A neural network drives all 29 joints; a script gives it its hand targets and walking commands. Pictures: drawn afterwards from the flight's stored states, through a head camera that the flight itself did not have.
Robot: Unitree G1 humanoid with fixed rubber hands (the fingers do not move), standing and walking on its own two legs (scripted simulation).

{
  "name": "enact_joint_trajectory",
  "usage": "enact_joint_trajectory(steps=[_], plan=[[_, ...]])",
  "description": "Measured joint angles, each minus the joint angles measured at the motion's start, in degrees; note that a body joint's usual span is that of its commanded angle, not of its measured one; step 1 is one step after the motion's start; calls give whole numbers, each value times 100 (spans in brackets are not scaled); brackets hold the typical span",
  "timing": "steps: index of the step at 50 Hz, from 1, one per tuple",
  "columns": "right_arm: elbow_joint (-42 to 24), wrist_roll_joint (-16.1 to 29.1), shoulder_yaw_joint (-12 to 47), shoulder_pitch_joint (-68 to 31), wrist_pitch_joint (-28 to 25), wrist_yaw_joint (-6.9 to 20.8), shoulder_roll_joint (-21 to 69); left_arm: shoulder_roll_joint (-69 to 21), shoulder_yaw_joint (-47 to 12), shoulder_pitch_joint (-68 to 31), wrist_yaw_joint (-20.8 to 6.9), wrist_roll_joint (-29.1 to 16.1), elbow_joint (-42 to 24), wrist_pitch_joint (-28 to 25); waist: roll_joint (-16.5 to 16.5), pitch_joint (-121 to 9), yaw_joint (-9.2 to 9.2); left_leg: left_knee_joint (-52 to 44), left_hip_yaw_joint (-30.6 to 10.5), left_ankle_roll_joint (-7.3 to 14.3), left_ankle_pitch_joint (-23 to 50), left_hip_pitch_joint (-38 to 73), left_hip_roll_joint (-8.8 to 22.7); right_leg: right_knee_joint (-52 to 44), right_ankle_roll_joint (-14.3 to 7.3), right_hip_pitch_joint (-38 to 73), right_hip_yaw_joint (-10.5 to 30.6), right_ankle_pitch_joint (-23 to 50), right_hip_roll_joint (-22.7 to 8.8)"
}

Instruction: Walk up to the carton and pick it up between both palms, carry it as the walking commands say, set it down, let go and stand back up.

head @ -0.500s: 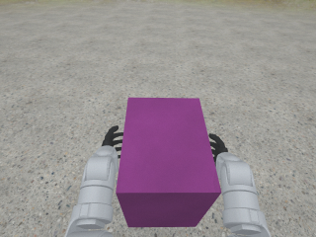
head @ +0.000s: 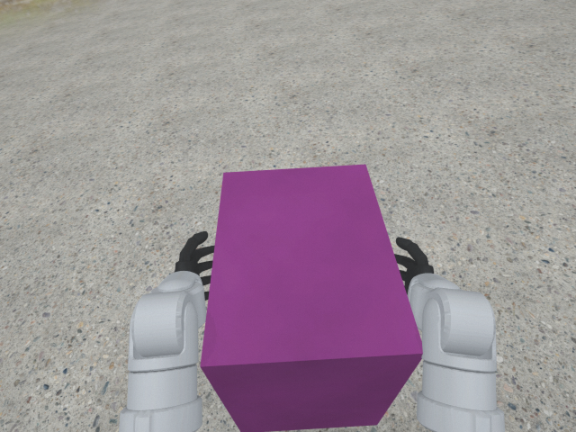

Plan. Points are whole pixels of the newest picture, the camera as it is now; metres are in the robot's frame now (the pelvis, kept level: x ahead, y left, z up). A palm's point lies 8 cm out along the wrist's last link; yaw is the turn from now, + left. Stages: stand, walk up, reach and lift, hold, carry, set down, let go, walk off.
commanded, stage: carry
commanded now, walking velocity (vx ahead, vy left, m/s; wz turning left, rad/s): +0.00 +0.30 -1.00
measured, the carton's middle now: (302, 301) +0.31 +0.00 +0.03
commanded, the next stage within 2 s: none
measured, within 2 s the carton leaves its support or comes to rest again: neither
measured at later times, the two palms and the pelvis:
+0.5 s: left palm (190, 240) +0.37 +0.16 +0.10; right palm (390, 291) +0.27 -0.12 +0.10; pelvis +0.06 +0.12 +0.01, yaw -22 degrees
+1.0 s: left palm (254, 208) +0.41 +0.06 +0.12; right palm (423, 350) +0.20 -0.14 +0.09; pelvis +0.12 +0.17 +0.01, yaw -47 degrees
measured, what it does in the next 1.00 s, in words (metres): steps to the left, turning right: left foot, then right foot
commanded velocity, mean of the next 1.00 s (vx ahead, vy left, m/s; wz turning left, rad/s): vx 0.00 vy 0.30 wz -1.00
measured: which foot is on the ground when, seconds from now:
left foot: up 0.00-0.32, down 0.34-0.66, up 0.68-1.00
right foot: down 0.00-0.34, up 0.36-0.64, down 0.66-1.00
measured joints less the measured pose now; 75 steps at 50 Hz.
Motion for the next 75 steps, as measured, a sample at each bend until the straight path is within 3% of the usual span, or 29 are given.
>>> enact_joint_trajectory(steps=[10,15,17,19,22,24,29,32,34,35,37,39,44,50,54,55,56,58,60,63,68,72,75], plan=[[-328,62,81,1,57,-126,-1,-12,18,11,-86,-8,-299,37,-6,-4,-3,-481,-42,0,53,73,-172,-94,364,-8,1001,28,-56],[-331,72,80,1,69,-147,1,-15,25,12,-96,-9,-301,60,-14,-12,-8,-1959,-62,0,155,704,-214,-137,676,-59,1478,11,29],[-346,72,73,1,65,-148,9,-14,21,7,-96,-8,-319,65,61,-29,-22,-2861,-68,-7,442,1160,-46,-100,719,-108,1550,-69,199],[-152,72,58,7,-2,-163,125,-9,100,160,-95,-7,-330,65,0,-20,-25,-2761,87,-35,669,1150,58,305,692,-274,1261,-488,185],[6,72,58,27,-102,-213,280,44,123,373,-96,-10,-457,78,-1,-23,-28,-2751,313,-35,460,1249,360,1294,691,-581,234,-586,146],[-173,72,58,26,-112,-216,303,45,96,368,-95,-21,-624,75,-5,-26,-28,-2750,435,-36,395,1265,516,1524,690,-619,-220,-590,131],[-562,72,54,26,-155,-184,348,46,50,316,-86,-39,-989,76,-13,-27,-27,-2700,931,-23,237,1299,679,1288,648,-582,-841,-595,115],[-685,71,16,31,-152,-173,351,48,19,236,-85,-44,-1022,85,-26,-31,-21,-2398,1213,-21,27,1265,688,59,490,-217,-1030,-293,111],[-741,81,-40,55,-165,-156,348,26,-14,196,-68,-43,-1011,78,55,16,-24,-1707,1173,-20,-217,1040,748,-282,63,-90,-1002,-6,149],[-711,91,-38,96,-179,-147,349,15,-13,226,-53,-43,-1001,89,73,46,-19,-1283,993,-19,-488,873,679,-213,-97,-114,-931,-35,171],[-609,93,15,112,-190,-144,347,26,9,308,-49,-43,-993,105,27,96,-18,-389,519,-19,-797,489,338,-219,-186,-116,-668,-26,156],[-549,92,44,111,-209,-144,345,32,25,339,-50,-43,-994,110,23,94,-25,195,250,-21,-667,155,146,-251,-145,-117,-388,21,148],[-600,92,46,111,-222,-159,344,32,16,338,-74,-44,-994,67,19,88,-31,197,-10,-21,-297,-207,91,-254,64,-120,296,87,155],[-614,92,56,112,-224,-172,343,32,26,336,-93,-43,-994,62,-53,82,-34,-756,-59,-21,-67,19,-73,-256,420,-134,1111,108,140],[-619,92,58,114,-231,-174,343,31,27,331,-96,-43,-995,63,-84,69,-40,-2473,-74,-21,33,860,-67,-251,677,-159,1532,79,267],[-612,92,60,113,-243,-173,343,32,31,323,-96,-43,-993,62,-61,72,-62,-2856,-61,-36,394,1025,7,-190,686,-190,1525,-17,320],[-538,95,96,125,-278,-169,344,42,56,357,-96,-42,-986,61,-124,85,-60,-2834,14,-42,685,1018,29,-21,688,-264,1418,-251,282],[-278,95,225,134,-328,-169,344,76,114,546,-96,-43,-985,72,-147,83,-62,-2752,192,-42,625,1086,185,663,690,-486,796,-542,226],[-202,92,254,133,-334,-170,343,84,124,591,-93,-43,-988,95,-149,81,-64,-2752,326,-35,493,1160,372,1402,689,-657,190,-547,176],[-327,91,228,131,-357,-170,344,85,84,538,-92,-44,-1027,50,-184,79,-63,-2751,537,-11,398,1213,567,1804,688,-692,-341,-554,94],[-556,92,131,131,-398,-145,345,86,25,324,-77,-44,-1062,48,-201,78,-63,-2674,1073,17,234,1254,727,1565,671,-666,-885,-558,8],[-668,91,72,132,-390,-133,347,87,-6,210,-75,-44,-1065,73,-213,73,-59,-2278,1470,17,-59,1238,791,-63,573,-198,-1194,-206,23],[-670,96,2,177,-369,-110,331,-3,5,198,-45,-43,-978,64,-81,140,-59,-1250,1181,15,-489,873,826,-227,-82,-99,-1142,-45,119]])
